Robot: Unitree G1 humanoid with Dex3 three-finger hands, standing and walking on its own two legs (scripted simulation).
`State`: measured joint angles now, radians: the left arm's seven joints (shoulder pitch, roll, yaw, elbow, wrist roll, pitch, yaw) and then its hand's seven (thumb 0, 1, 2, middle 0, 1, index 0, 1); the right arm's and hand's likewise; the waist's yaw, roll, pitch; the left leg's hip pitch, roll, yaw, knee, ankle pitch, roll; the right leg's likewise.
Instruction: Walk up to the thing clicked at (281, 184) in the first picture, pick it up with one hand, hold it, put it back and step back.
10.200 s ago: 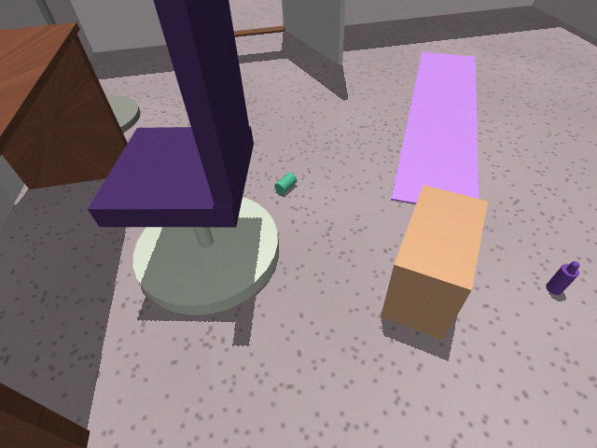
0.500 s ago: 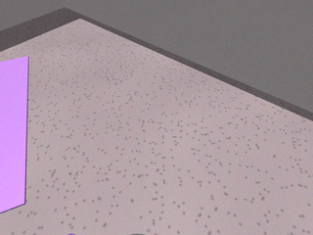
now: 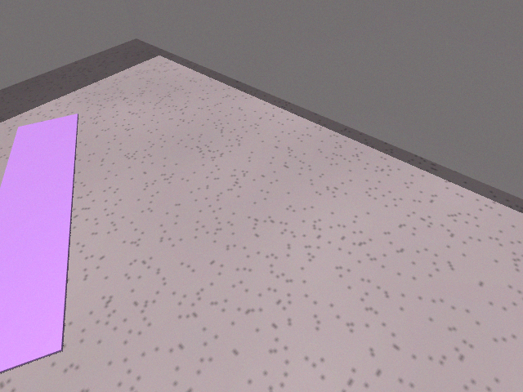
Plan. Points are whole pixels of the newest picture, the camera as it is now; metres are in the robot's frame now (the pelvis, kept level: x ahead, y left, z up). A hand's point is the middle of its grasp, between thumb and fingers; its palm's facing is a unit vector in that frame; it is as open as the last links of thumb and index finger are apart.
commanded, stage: walk up
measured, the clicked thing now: out of the picture +0.04 +1.70 -0.73
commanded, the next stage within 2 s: stand in 0.80 s
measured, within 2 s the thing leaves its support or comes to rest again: neither
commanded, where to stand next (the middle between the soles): +0.10 +0.00 m, yaw -2 degrees
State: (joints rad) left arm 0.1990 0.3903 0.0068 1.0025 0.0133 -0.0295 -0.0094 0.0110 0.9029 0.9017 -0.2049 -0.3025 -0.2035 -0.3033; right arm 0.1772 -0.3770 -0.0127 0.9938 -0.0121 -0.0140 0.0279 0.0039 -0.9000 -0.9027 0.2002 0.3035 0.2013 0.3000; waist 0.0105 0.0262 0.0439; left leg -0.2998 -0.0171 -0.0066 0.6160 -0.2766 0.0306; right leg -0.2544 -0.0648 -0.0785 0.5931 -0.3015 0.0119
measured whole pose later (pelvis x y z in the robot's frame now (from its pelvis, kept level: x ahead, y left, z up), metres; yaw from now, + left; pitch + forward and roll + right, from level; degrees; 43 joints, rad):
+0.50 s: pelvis +0.03 -0.01 +0.01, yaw +1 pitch -2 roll -1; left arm 0.12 0.38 -0.01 1.09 0.01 -0.03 0.00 0.01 0.90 0.90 -0.20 -0.30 -0.20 -0.30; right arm 0.09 -0.37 -0.01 1.08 -0.01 -0.01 0.02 0.00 -0.90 -0.90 0.20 0.30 0.20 0.30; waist 0.01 0.00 0.05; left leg -0.19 -0.02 -0.03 0.47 -0.24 0.01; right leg -0.13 -0.06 -0.10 0.43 -0.26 0.02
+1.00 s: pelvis +0.03 -0.02 +0.02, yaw +0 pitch -2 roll +0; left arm 0.07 0.36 0.00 1.13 0.00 -0.01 0.00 0.01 0.90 0.90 -0.20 -0.30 -0.20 -0.30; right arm 0.04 -0.34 0.00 1.13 0.00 -0.01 0.00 0.00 -0.90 -0.90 0.20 0.30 0.20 0.30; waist 0.00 -0.01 0.08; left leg -0.13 -0.01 -0.02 0.33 -0.17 0.00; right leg -0.09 -0.05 -0.09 0.33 -0.20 0.02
